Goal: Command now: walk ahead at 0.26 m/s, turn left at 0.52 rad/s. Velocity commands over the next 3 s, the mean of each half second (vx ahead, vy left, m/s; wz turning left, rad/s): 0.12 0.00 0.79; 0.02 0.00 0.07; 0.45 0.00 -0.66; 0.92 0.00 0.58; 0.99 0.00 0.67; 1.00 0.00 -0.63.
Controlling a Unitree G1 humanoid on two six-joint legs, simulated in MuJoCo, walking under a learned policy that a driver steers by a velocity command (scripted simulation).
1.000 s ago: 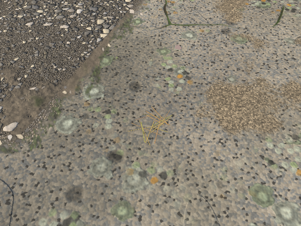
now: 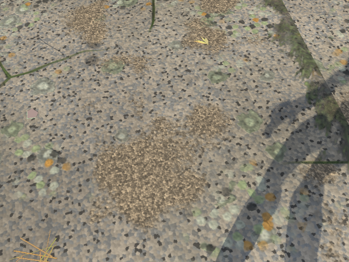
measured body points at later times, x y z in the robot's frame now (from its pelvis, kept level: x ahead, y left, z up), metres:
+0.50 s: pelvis +0.14 -0.06 +0.01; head +0.17 -0.06 +0.46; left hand +0.19 +0.26 -0.06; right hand +0.40 -0.27 -0.08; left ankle +0.07 +0.07 -0.62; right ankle +0.24 -0.13 -0.73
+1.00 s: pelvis +0.12 -0.03 +0.02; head +0.14 +0.00 +0.46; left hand +0.05 +0.27 -0.11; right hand +0.39 -0.16 -0.06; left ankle +0.05 +0.06 -0.73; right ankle +0.18 -0.14 -0.64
